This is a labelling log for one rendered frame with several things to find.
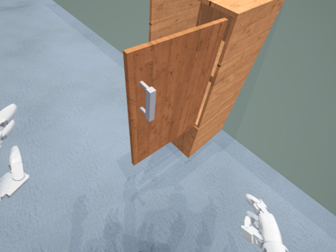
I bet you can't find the robot right forearm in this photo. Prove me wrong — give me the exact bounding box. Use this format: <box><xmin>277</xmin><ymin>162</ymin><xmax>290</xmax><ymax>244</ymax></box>
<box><xmin>262</xmin><ymin>241</ymin><xmax>289</xmax><ymax>252</ymax></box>

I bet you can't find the handle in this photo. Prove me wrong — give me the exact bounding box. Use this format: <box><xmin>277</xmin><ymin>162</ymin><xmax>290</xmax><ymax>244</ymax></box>
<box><xmin>140</xmin><ymin>81</ymin><xmax>156</xmax><ymax>122</ymax></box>

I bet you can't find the robot left hand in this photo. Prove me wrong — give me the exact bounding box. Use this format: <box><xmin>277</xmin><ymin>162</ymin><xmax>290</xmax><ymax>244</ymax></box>
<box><xmin>0</xmin><ymin>103</ymin><xmax>29</xmax><ymax>201</ymax></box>

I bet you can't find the robot right hand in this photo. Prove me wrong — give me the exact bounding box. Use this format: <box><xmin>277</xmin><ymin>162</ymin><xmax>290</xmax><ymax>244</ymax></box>
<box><xmin>241</xmin><ymin>194</ymin><xmax>282</xmax><ymax>249</ymax></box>

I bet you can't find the cupboard door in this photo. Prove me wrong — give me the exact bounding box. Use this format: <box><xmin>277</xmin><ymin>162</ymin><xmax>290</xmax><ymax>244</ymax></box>
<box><xmin>123</xmin><ymin>18</ymin><xmax>228</xmax><ymax>165</ymax></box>

